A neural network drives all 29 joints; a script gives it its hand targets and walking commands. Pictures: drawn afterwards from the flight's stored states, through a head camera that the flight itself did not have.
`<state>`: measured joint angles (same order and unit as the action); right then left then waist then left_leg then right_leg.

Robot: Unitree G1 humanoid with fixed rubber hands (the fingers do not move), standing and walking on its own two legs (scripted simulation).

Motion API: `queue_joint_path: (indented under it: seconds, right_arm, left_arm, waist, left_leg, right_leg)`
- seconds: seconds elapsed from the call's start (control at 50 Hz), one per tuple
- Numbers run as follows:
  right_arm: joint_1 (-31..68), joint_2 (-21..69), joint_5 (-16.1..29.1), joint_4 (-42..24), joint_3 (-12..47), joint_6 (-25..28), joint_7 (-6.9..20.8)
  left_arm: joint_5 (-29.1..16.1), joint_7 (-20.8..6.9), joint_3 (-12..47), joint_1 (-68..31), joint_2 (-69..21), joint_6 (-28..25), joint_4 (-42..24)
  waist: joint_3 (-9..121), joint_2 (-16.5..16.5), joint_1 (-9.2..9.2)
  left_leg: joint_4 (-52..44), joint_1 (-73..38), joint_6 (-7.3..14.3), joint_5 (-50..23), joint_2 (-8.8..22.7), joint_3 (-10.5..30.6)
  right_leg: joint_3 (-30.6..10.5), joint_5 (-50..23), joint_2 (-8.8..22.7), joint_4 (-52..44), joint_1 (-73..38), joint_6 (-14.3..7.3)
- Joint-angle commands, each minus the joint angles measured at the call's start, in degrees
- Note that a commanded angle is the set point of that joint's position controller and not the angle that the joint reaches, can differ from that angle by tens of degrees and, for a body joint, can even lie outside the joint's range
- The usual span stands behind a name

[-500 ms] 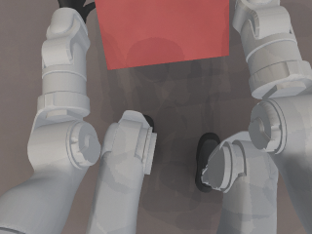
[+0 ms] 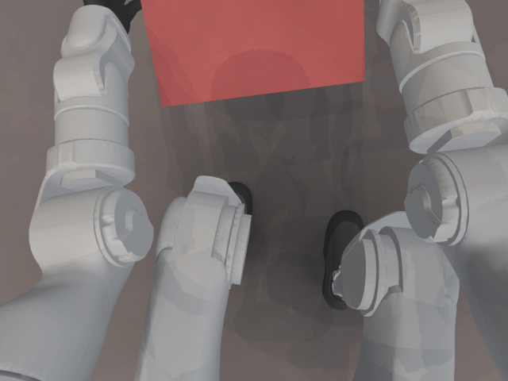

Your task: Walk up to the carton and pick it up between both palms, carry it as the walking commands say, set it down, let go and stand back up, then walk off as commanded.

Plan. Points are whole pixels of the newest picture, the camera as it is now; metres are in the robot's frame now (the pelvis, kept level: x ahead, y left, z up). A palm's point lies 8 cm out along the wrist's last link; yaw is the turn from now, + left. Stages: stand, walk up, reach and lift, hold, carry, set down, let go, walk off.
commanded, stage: set down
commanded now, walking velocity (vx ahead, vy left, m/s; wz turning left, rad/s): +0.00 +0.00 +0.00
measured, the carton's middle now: out of the picture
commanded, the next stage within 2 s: none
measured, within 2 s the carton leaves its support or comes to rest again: neither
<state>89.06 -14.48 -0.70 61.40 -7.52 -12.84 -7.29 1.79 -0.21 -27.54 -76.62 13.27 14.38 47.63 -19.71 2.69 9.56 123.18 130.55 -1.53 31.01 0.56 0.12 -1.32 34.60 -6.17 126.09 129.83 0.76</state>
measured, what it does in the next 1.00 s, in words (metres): stands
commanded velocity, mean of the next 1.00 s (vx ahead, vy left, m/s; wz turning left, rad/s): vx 0.00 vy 0.00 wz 0.00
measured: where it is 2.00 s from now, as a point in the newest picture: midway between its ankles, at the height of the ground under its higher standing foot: (283, 260)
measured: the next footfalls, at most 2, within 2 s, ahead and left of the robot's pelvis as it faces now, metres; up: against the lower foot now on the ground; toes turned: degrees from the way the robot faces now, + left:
none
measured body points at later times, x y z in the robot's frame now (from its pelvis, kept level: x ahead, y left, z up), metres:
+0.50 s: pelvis +0.01 +0.00 +0.00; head +0.38 +0.02 +0.23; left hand +0.50 +0.28 -0.18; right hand +0.59 -0.03 -0.18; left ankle +0.12 +0.13 -0.34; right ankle +0.10 -0.11 -0.34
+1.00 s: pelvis +0.00 +0.00 -0.01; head +0.38 +0.02 +0.23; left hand +0.51 +0.28 -0.18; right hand +0.59 -0.03 -0.18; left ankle +0.12 +0.13 -0.34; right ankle +0.10 -0.11 -0.34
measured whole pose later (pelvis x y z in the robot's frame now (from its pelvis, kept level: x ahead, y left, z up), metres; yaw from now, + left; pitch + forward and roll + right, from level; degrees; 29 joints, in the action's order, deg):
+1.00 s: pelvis +0.00 +0.00 -0.01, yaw +1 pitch +35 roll +2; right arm 89.8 -14.0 -4.0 61.8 -9.4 -8.6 -4.7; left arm -1.5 0.2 -26.3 -77.8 15.6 8.6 54.7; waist -24.2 0.5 8.7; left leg 125.7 128.7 -1.6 32.3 -0.2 -0.6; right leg -2.0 36.7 -5.7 129.2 127.7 1.2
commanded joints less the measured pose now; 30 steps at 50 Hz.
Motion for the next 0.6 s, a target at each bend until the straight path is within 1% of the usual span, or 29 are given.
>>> queue_joint_path:
  seconds: [0.0, 0.2, 0.42, 0.48, 0.58]
  right_arm:
    - [22.3, 51.2, 3.7, -5.2, 13.6, 1.7, 13.6]
    - [18.9, 50.1, 1.6, -3.0, 12.1, 1.3, 13.9]
    - [16.0, 49.1, -0.7, -1.4, 10.6, 1.2, 14.3]
    - [15.7, 49.1, -1.1, -1.5, 10.5, 1.2, 14.4]
    - [15.9, 48.8, -1.3, -1.6, 10.6, 1.3, 14.5]
  left_arm:
    - [-5.5, -15.4, 22.2, -31.8, -46.4, -0.7, -3.3]
    - [-5.3, -16.0, 22.1, -30.3, -45.7, -0.8, -1.7]
    - [-6.2, -16.0, 23.0, -30.0, -45.0, -1.4, -0.7]
    - [-6.7, -15.8, 23.3, -30.4, -44.6, -1.7, -0.8]
    - [-7.0, -15.3, 23.3, -30.5, -43.8, -2.1, -0.2]
  waist:
    - [60.4, 5.9, 3.46]
    - [56.2, 5.8, 2.04]
    - [53.1, 5.2, 0.15]
    - [52.9, 5.1, -0.1]
    - [52.6, 5.4, -0.02]
  left_leg:
    - [-8.2, -31.3, 0.0, -20.2, -4.8, -4.1]
    - [-7.9, -29.6, -0.1, -19.0, -4.9, -3.7]
    - [-7.1, -28.8, -0.3, -19.0, -5.2, -3.3]
    - [-6.8, -28.9, -0.4, -19.3, -5.2, -3.3]
    - [-6.4, -29.1, -0.4, -19.5, -5.2, -3.2]
  right_leg:
    - [3.0, -13.5, -4.1, -9.6, -27.7, -1.8]
    - [2.9, -13.0, -3.8, -9.1, -26.5, -2.0]
    - [2.9, -13.6, -3.3, -8.2, -25.8, -2.2]
    - [2.9, -13.9, -3.2, -7.8, -25.9, -2.2]
    - [2.8, -14.0, -3.0, -7.3, -26.0, -2.1]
